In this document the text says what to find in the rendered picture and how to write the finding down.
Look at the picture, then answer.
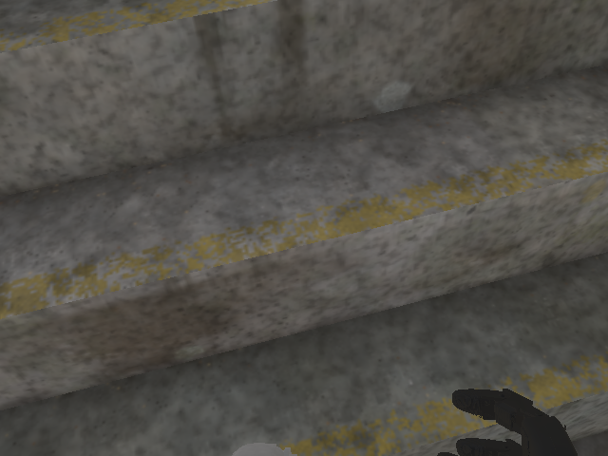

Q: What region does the robot right hand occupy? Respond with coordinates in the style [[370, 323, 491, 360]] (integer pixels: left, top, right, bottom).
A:
[[437, 389, 578, 456]]

